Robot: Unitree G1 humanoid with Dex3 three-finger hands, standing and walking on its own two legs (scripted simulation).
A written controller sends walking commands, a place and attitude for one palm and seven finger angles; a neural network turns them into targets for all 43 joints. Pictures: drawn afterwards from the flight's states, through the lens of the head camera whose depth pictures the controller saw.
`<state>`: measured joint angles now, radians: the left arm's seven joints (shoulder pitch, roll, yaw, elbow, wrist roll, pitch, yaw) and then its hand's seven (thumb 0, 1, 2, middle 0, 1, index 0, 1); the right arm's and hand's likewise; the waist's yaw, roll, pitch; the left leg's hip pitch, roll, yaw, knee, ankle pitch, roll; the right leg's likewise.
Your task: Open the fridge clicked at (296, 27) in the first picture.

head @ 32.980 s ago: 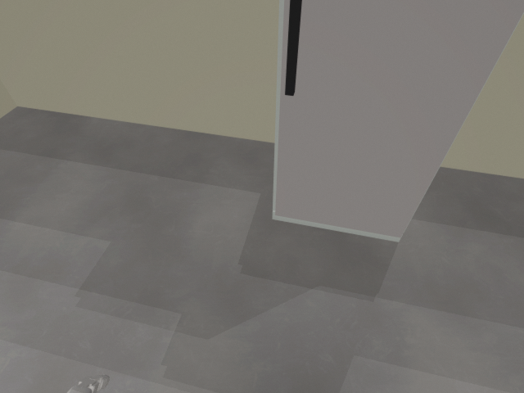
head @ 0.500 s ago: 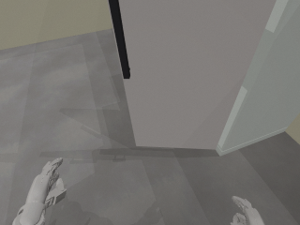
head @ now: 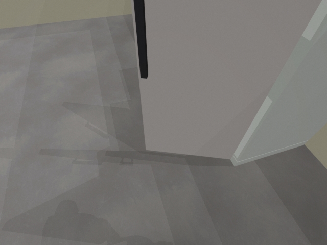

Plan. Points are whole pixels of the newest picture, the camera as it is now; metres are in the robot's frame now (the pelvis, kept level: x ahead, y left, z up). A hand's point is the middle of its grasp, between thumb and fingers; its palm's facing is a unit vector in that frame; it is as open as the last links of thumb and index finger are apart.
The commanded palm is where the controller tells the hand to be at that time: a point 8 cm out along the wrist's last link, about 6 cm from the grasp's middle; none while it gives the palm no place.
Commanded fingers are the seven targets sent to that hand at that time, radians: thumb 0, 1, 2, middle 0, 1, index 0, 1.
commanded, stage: let the arm hang, fingers relaxed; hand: left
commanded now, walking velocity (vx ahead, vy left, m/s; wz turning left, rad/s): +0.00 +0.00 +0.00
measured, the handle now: (142, 22) +0.73 +0.12 +0.18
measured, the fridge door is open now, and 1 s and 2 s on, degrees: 65 65 65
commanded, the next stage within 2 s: look to check the result in 0.46 s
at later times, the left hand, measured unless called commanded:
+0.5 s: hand out of the picture +0.13 +0.24 -0.15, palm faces -0.05 -0.95 -0.32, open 7.3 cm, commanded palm none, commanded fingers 0.00 0.90 0.90 -0.20 -0.30 -0.20 -0.30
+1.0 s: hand out of the picture +0.13 +0.23 -0.15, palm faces -0.05 -0.94 -0.34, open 7.3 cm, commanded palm none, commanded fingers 0.00 0.90 0.90 -0.20 -0.30 -0.20 -0.30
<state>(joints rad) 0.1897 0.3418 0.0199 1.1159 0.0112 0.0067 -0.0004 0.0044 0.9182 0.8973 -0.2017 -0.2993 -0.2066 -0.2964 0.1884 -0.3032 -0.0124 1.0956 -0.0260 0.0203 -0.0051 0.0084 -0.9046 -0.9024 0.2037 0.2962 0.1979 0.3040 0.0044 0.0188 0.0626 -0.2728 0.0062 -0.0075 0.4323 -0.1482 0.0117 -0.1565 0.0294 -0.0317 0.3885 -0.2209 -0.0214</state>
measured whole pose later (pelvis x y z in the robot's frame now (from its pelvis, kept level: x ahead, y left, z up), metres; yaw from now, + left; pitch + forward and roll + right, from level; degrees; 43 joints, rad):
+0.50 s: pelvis +0.03 +0.00 +0.01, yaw -1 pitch +0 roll +0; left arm 0.08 0.32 0.00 1.11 0.01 -0.02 0.00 0.00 0.91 0.90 -0.20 -0.30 -0.21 -0.30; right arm 0.07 -0.34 0.00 1.12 -0.02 -0.01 0.00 0.00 -0.90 -0.90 0.20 0.30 0.20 0.30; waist -0.01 0.00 0.03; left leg -0.18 -0.02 0.02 0.32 -0.14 0.02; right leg -0.09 0.00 0.00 0.32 -0.23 -0.01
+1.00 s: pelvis +0.05 -0.01 +0.01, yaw -2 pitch +0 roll +0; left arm 0.12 0.33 0.00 1.13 0.01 -0.02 0.01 0.00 0.91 0.90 -0.20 -0.30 -0.21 -0.30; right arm 0.09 -0.32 0.01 1.13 -0.02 0.00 -0.01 0.01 -0.90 -0.90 0.20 0.30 0.20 0.30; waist 0.00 0.01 0.04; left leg -0.14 0.00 0.02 0.31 -0.17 0.00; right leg -0.05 0.02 0.00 0.29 -0.24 -0.03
